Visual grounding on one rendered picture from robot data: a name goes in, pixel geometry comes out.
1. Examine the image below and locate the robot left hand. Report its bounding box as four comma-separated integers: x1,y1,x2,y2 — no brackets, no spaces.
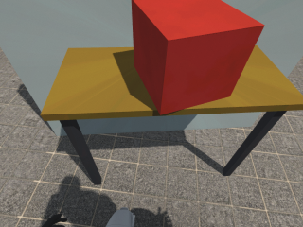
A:
42,213,67,227

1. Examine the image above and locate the left robot thigh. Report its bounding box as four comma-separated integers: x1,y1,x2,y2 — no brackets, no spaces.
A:
106,209,135,227

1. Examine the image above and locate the carton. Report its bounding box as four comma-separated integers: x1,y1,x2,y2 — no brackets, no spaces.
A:
131,0,264,115

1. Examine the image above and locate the table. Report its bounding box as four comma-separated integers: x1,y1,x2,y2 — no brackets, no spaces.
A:
40,45,303,185

